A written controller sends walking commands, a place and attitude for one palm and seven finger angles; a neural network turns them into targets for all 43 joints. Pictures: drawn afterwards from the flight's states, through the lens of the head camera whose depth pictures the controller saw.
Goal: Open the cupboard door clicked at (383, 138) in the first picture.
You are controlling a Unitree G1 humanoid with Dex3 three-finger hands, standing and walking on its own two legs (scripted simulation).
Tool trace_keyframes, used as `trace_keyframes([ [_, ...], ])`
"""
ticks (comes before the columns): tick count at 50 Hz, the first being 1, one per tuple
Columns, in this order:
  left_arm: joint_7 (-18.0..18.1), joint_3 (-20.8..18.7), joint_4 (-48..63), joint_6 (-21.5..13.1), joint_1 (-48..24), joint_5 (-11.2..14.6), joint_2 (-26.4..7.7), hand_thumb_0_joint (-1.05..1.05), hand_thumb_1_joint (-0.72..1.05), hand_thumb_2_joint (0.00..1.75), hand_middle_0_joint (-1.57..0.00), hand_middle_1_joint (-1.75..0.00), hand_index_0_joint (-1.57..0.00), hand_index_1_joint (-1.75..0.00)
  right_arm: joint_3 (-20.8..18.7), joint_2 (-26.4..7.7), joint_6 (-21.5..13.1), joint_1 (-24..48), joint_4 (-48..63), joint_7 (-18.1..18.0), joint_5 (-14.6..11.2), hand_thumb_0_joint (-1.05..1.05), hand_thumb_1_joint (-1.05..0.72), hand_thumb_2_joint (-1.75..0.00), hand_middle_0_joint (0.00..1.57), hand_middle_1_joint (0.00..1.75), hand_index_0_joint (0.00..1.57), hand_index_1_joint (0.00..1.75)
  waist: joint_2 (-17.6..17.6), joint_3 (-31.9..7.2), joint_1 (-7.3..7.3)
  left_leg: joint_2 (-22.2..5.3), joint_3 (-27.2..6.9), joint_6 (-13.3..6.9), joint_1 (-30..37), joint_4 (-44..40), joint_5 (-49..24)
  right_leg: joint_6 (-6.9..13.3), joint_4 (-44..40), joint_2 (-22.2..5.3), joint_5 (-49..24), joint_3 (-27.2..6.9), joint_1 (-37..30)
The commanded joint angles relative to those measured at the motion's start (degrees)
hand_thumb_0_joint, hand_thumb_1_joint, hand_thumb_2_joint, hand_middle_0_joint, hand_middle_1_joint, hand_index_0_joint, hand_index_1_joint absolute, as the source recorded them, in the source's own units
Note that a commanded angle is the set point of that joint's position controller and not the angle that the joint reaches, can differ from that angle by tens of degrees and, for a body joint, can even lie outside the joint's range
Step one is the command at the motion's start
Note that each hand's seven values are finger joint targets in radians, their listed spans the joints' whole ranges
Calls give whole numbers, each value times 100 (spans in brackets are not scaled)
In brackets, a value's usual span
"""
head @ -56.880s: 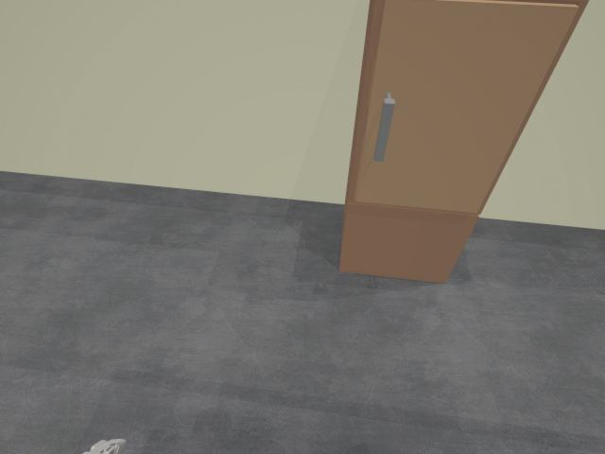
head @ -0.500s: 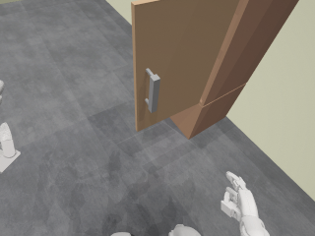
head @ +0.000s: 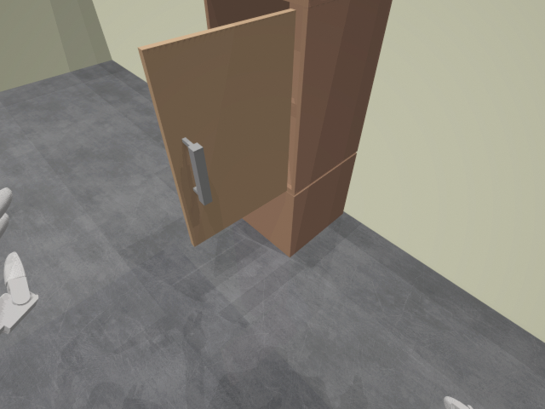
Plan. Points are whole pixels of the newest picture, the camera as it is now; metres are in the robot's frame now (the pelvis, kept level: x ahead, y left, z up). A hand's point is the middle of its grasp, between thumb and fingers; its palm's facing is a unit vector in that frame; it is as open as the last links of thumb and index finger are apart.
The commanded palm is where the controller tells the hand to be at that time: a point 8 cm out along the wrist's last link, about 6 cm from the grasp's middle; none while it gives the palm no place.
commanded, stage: stop stepping back and stand still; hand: left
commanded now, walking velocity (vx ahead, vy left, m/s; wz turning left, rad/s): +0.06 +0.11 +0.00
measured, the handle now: (196, 171) +0.66 +0.20 -0.05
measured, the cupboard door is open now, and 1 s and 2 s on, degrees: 87 87 87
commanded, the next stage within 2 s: let the arm hang, fingers relaxed in 0.66 s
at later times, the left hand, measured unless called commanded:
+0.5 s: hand out of the picture +0.15 +0.30 +0.15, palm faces +0.45 -0.78 -0.44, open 7.4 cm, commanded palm +0.09 +0.33 +0.18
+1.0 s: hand out of the picture +0.05 +0.24 -0.13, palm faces -0.04 -0.95 -0.30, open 7.4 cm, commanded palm none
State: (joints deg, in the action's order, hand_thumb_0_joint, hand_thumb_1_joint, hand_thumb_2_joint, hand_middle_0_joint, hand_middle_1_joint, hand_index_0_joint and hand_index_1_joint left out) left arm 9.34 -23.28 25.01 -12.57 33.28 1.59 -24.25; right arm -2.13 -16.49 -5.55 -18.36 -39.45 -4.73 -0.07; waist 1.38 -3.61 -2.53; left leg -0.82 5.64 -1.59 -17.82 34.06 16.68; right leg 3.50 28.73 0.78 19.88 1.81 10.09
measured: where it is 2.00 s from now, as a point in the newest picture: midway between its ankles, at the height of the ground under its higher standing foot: outside the picture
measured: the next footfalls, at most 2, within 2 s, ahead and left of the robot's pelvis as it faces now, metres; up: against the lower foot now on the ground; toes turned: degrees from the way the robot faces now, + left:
left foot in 0.04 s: +0.03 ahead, +0.13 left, +0.00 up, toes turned +6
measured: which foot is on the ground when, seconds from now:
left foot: up 0.00-0.02, down 0.04-1.00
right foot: down 0.00-1.00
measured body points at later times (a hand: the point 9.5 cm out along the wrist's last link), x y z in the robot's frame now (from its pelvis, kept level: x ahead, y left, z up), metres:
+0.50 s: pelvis -0.05 +0.03 +0.00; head -0.05 +0.03 +0.45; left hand +0.12 +0.34 +0.17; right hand +0.12 -0.19 -0.08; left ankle -0.01 +0.12 -0.74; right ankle -0.05 -0.07 -0.74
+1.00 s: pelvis -0.06 +0.03 -0.01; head -0.05 +0.02 +0.44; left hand +0.05 +0.29 -0.11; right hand +0.06 -0.24 -0.13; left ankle -0.01 +0.12 -0.74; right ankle -0.05 -0.07 -0.74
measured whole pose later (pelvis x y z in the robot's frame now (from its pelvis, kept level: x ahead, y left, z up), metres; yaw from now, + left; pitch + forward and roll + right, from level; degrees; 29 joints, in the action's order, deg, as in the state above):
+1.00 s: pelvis -0.06 +0.03 -0.01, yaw +1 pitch -1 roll +0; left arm -0.4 0.0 -38.3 2.7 15.4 -1.9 -14.0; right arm 0.0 -17.8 -0.9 -7.9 -50.0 0.7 1.3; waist -2.3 1.9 -1.8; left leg 0.7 5.6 -3.1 -19.0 30.7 11.3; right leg 1.0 33.3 -0.7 17.2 2.8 15.7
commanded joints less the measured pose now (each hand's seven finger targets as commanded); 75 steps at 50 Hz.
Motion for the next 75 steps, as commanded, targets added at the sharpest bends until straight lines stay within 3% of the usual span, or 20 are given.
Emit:
trace_keyframes([
  [1, 112, -830, 1015, -372, -245, 45, -1132, 0, 90, 90, -20, -30, -20, -30, -142, -373, -396, 937, 1057, 10, -16, 0, -90, -90, 20, 30, 20, 30, 106, 151, 179, -132, -184, -152, 285, -921, -514, -105, -537, -1257, -1819, -1124, -1],
  [4, 96, -988, 1353, -478, -69, 10, -1232, 0, 90, 90, -20, -30, -20, -30, -159, -439, -434, 851, 1168, 40, -27, 0, -90, -90, 20, 30, 20, 30, -265, -260, 189, -443, -408, -216, 602, -723, -2081, -402, 29, -800, -3188, -794, -297],
  [6, 83, -1009, 1596, -490, -81, -27, -1304, 0, 90, 90, -20, -30, -20, -30, -61, -337, -435, 850, 1164, 51, 13, 0, -90, -90, 20, 30, 20, 30, -894, -378, 189, -442, -457, -171, 649, -755, -2478, -293, 248, -655, -2966, -524, -203],
  [12, 62, -862, 895, -399, -206, 49, -999, 0, 90, 90, -20, -30, -20, -30, -38, -288, -419, 950, 1148, 28, -4, 0, -90, -90, 20, 30, 20, 30, -20, 340, 153, -402, -639, -79, 337, -776, -489, -174, -796, -626, -702, -962, 608],
  [16, 8, -672, 625, -322, -437, 69, -830, 0, 90, 90, -20, -30, -20, -30, -14, -253, -373, 1028, 1143, 11, 9, 0, -90, -90, 20, 30, 20, 30, -10, 551, 143, -311, -612, -8, 593, -794, 0, -123, -1291, -682, 251, -1094, 1162],
  [19, -13, -534, 724, -290, -705, 30, -774, 0, 90, 90, -20, -30, -20, -30, 30, -237, -398, 1076, 1165, -12, 15, 0, -90, -90, 20, 30, 20, 30, -51, 410, 178, -434, -747, -32, 715, -1131, -70, -214, -1170, -497, 39, -862, 980],
  [27, 75, -579, 1496, -222, -924, -95, -895, 0, 90, 90, -20, -30, -20, -30, 128, -202, -578, 1150, 1258, -106, 81, 0, -90, -90, 20, 30, 20, 30, -910, -81, 289, -742, -1123, -76, 411, -2088, 401, -374, -432, -152, -684, -256, -55],
  [32, 76, -677, 1284, -179, -303, -2, -827, 0, 90, 90, -20, -30, -20, -30, 99, -192, -537, 1128, 1270, -41, 76, 0, -90, -90, 20, 30, 20, 30, -447, -95, 255, -464, -790, 60, 481, -1494, -610, -287, -836, -312, -1203, -441, -70],
  [37, 45, -674, 1157, -181, -143, 54, -793, 0, 90, 90, -20, -30, -20, -30, 55, -234, -465, 1128, 1243, -18, 48, 0, -90, -90, 20, 30, 20, 30, -511, -122, 229, -497, -772, 123, 681, -1393, -1112, -292, -844, -291, -1352, -394, 97],
  [38, -766, 1714, -3257, 657, -735, -382, 165, 0, 90, 90, -20, -30, -20, -30, -230, -1250, -636, 1370, -210, 478, -53, 0, -90, -90, 20, 30, 20, 30, -621, 329, -19, -679, -969, -34, 129, -528, -2525, -198, 7, -655, -2021, -77, 729],
  [39, -876, 1585, -3392, 1129, -798, -304, 201, 0, 90, 90, -20, -30, -20, -30, -243, -997, -191, 933, -183, 489, -86, 0, -90, -90, 20, 30, 20, 30, -620, -140, 78, -727, -904, 25, 534, -661, -2953, -197, -14, -576, -1522, -277, 692],
  [40, -895, 1627, -3316, 1254, -807, -280, 295, 0, 90, 90, -20, -30, -20, -30, -217, -978, -72, 922, -48, 466, -76, 0, -90, -90, 20, 30, 20, 30, -827, -127, 95, -865, -962, -61, 498, -745, -2808, -240, 191, -466, -876, -175, 792],
  [43, -886, 1703, -4118, 1215, -1212, -331, 126, 0, 90, 90, -20, -30, -20, -30, -94, -1017, 126, 1032, -127, 451, 55, 0, -90, -90, 20, 30, 20, 30, 140, -245, 234, -1046, -1487, -402, 46, -1013, -2234, -174, 464, -340, -278, -249, 390],
  [46, -899, 1769, -5175, 1170, -1698, -375, -187, 0, 90, 90, -20, -30, -20, -30, -94, -1100, 253, 1170, -397, 484, 113, 0, -90, -90, 20, 30, 20, 30, 851, -52, 259, -674, -1272, -242, 38, -951, -1095, 26, -265, -656, -542, -586, 386],
  [48, -893, 1869, -5806, 1168, -2014, -345, -271, 0, 90, 90, -20, -30, -20, -30, -69, -1046, 362, 1188, -631, 496, 131, 0, -90, -90, 20, 30, 20, 30, 618, 150, 165, -441, -1049, -163, 348, -816, -756, 174, -638, -867, -310, -839, 748],
  [50, -875, 1983, -6353, 1180, -2200, -306, -222, 0, 90, 90, -20, -30, -20, -30, -26, -949, 454, 1149, -866, 500, 147, 0, -90, -90, 20, 30, 20, 30, -19, 344, 100, -377, -990, -100, 599, -920, -508, 218, -848, -874, 74, -890, 998],
  [56, -851, 2065, -7674, 1147, -1939, -253, -87, 0, 90, 90, -20, -30, -20, -30, -5, -798, 543, 942, -1459, 427, 129, 0, -90, -90, 20, 30, 20, 30, -926, 304, 192, -494, -1095, -66, 558, -1383, 40, 145, -1085, -717, 138, -768, 494],
  [59, -859, 2106, -8120, 1131, -1892, -224, -36, 0, 90, 90, -20, -30, -20, -30, -2, -750, 537, 807, -1738, 392, 113, 0, -90, -90, 20, 30, 20, 30, -879, 233, 196, -533, -1083, -64, 639, -1433, -50, 159, -1175, -740, -51, -719, 329],
  [63, -845, 2123, -8488, 1118, -2001, -216, -29, 0, 90, 90, -20, -30, -20, -30, -29, -780, 540, 641, -2007, 358, 93, 0, -90, -90, 20, 30, 20, 30, -273, 427, 157, -576, -1016, -66, 815, -1396, -404, 160, -1363, -787, -134, -680, 432],
  [75, -813, 2088, -8759, 1118, -2351, -222, -208, 0, 90, 90, -20, -30, -20, -30, -38, -888, 539, 778, -2293, 374, 123, 0, -90, -90, 20, 30, 20, 30, 33, 715, 184, -627, -1006, -67, 837, -1654, -556, 85, -1491, -782, -186, -637, 341],
])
